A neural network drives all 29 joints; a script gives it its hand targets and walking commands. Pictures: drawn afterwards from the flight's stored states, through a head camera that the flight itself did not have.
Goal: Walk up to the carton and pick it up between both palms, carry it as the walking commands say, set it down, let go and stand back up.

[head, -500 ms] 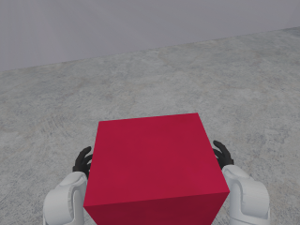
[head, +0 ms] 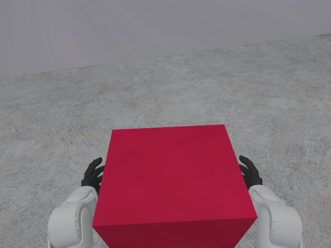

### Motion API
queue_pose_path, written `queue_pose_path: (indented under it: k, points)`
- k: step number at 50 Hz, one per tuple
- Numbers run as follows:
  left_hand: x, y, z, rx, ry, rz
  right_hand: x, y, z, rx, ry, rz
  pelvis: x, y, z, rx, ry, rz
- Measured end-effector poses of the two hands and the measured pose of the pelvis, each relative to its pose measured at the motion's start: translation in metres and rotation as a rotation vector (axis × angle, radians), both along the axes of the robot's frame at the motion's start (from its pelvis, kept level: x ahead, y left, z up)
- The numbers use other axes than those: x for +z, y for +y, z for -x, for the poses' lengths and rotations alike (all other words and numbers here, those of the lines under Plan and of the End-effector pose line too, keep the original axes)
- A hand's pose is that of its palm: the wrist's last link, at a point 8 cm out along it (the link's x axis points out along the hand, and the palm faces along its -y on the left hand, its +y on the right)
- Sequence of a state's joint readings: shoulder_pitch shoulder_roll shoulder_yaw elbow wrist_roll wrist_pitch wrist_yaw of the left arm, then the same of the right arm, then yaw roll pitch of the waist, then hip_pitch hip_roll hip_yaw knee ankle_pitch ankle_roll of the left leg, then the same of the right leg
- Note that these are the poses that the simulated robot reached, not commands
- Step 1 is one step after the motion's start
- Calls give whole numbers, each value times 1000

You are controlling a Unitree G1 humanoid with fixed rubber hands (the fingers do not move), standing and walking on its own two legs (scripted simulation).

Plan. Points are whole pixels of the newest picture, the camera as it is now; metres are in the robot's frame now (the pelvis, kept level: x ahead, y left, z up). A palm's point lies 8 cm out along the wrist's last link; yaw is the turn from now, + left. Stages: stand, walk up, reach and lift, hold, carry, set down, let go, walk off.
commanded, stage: carry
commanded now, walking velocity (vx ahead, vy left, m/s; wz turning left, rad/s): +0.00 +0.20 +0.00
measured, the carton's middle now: (171, 199) +0.26 +0.00 +0.02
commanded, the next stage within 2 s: none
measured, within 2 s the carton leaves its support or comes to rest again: neither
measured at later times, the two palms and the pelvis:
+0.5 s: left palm (18, 222) +0.19 +0.30 +0.09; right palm (194, 220) +0.19 -0.05 +0.08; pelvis -0.06 +0.13 +0.00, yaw -2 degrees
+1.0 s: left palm out of the picture +0.14 +0.44 +0.08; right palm out of the picture +0.14 +0.09 +0.08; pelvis -0.11 +0.26 +0.00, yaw -3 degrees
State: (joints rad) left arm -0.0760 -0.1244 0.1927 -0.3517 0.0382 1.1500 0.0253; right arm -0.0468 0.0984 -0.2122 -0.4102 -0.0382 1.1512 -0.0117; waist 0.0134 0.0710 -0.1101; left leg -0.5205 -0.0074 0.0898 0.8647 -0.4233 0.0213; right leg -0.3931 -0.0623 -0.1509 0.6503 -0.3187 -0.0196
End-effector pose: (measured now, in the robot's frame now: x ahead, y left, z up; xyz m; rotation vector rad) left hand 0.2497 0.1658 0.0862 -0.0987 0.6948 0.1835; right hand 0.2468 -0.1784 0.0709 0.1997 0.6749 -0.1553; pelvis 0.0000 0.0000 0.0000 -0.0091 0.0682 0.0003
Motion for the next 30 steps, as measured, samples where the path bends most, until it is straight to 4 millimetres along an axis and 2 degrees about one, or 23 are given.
queue_pose_path:
  k: [6,10,13,16,20,24,27,30]
  points:
    - [4,30,17,-12,-7,3,10,29,17,-15,-9,-3,5,33,12,4,-13,-8]
    - [0,64,25,1,-42,32,19,63,18,8,-43,39,-1,61,21,14,-15,-15]
    - [-8,91,36,6,-11,33,18,91,24,19,-12,48,0,78,27,-12,-20,-21]
    - [-11,111,47,6,28,30,14,110,32,42,26,70,4,92,36,-16,-16,2]
    - [-8,124,53,5,15,32,15,124,41,38,11,67,3,107,49,-22,-6,-7]
    - [-1,128,56,-12,-12,6,8,128,54,9,-15,30,-2,122,60,-41,-1,-16]
    - [1,133,63,-19,13,1,1,134,70,-18,12,0,3,136,65,-27,-4,-5]
    - [4,143,70,-30,17,9,6,143,81,-44,13,-10,8,151,69,-27,-12,-10]
